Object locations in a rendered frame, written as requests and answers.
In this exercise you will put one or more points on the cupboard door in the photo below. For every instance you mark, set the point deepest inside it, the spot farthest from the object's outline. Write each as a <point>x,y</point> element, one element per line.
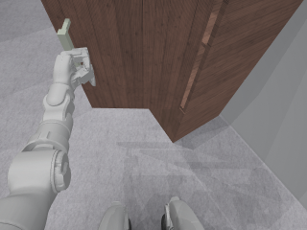
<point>142,51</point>

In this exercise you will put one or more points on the left robot forearm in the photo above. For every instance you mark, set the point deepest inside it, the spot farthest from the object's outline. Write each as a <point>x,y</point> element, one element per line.
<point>55,127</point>

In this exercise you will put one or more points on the robot left hand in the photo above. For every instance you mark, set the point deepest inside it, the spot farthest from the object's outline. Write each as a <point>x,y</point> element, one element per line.
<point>65,71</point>

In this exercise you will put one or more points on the robot right shin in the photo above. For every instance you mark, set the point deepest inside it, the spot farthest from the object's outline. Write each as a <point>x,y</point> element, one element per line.
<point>174,198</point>

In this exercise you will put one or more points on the left robot thigh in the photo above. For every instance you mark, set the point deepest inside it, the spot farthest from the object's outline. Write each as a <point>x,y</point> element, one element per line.
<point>116,217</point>

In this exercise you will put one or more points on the left robot upper arm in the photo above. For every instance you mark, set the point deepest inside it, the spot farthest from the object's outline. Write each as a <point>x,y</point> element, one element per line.
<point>36,178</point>

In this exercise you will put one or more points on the handle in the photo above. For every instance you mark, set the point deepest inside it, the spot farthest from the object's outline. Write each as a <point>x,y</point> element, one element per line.
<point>65,39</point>

